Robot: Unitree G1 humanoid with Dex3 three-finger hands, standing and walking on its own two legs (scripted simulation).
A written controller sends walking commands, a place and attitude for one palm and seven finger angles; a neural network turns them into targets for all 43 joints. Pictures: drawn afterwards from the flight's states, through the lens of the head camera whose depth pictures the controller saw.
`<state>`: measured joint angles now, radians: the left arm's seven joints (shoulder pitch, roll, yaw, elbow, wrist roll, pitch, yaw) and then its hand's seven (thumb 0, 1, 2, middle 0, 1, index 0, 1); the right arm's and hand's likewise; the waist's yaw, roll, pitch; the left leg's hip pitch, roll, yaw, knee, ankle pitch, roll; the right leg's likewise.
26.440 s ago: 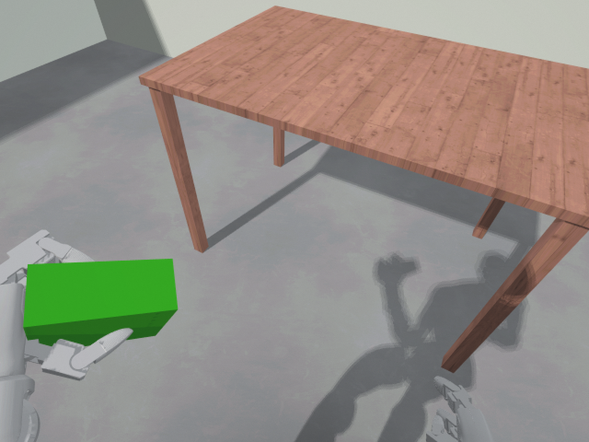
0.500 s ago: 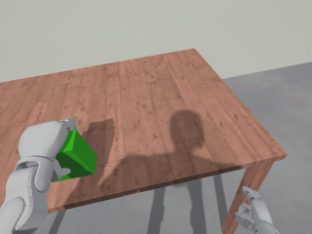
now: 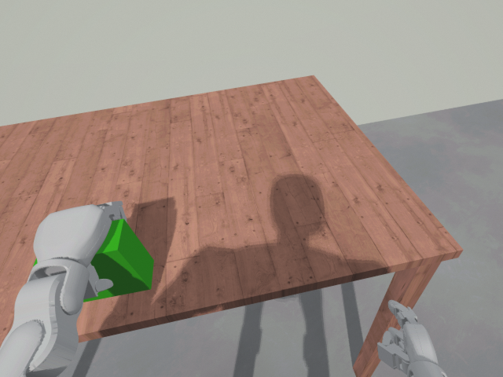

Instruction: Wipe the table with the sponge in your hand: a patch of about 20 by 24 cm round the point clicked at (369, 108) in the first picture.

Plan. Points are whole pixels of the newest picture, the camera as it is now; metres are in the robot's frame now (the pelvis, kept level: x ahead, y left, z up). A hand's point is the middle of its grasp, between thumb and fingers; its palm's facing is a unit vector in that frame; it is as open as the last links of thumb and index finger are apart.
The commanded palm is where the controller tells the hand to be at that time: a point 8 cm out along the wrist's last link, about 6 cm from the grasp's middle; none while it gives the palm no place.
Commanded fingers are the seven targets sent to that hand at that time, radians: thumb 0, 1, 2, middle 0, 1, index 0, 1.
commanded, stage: lower the sponge onto the table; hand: left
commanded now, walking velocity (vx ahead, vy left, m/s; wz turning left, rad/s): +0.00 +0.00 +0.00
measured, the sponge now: (107, 269) +0.23 +0.28 +0.08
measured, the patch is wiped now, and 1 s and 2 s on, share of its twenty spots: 0.00 0.25 0.40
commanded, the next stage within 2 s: wipe forward along the first lane in 0.54 s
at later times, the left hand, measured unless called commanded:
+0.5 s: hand (102, 260) +0.23 +0.28 +0.10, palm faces +0.04 -0.08 -1.00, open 9.5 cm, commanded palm +0.20 +0.27 +0.17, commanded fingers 0.00 0.10 1.30 -1.20 -1.60 -1.20 -1.60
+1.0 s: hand (104, 247) +0.25 +0.29 +0.10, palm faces +0.00 -0.04 -1.00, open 9.5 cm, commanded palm +0.24 +0.28 +0.15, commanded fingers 0.00 0.10 1.30 -1.20 -1.60 -1.20 -1.60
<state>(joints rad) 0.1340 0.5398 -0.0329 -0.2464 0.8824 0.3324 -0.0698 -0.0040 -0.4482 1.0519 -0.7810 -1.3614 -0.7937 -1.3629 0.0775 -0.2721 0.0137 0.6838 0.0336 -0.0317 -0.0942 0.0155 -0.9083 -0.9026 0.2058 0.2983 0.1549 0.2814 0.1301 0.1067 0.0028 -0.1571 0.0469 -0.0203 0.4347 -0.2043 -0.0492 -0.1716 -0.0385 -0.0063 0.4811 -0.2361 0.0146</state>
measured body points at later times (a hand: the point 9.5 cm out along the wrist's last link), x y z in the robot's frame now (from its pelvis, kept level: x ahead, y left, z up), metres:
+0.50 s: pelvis +0.01 +0.01 +0.00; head -0.01 -0.03 +0.45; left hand +0.22 +0.28 +0.16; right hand +0.24 -0.21 -0.08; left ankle +0.02 +0.16 -0.74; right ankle +0.02 -0.13 -0.74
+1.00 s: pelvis +0.00 +0.00 +0.00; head -0.01 -0.04 +0.45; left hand +0.25 +0.29 +0.15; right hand +0.24 -0.22 -0.09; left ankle +0.02 +0.16 -0.74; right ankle +0.02 -0.13 -0.74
